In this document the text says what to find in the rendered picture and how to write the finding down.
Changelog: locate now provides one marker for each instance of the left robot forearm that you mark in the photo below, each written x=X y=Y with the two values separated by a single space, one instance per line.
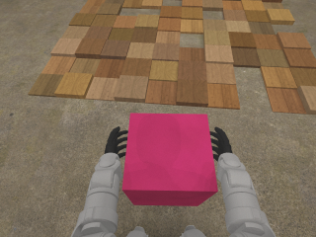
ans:
x=100 y=209

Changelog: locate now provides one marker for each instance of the robot left shin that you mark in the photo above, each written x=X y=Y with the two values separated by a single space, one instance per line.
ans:
x=138 y=228

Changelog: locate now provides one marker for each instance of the robot shin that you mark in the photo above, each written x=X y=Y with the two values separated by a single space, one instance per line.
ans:
x=138 y=228
x=189 y=227

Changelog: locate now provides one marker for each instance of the right robot forearm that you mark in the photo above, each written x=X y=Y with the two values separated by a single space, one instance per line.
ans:
x=243 y=212

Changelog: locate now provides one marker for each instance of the robot right shin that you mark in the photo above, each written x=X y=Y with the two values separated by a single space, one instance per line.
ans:
x=189 y=227

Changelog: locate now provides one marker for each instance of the carton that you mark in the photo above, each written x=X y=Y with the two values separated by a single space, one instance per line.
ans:
x=168 y=160

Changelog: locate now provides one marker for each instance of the left robot hand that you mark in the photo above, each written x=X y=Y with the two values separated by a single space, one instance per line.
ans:
x=113 y=142

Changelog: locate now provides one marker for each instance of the right robot hand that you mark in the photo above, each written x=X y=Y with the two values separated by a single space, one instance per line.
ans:
x=223 y=145

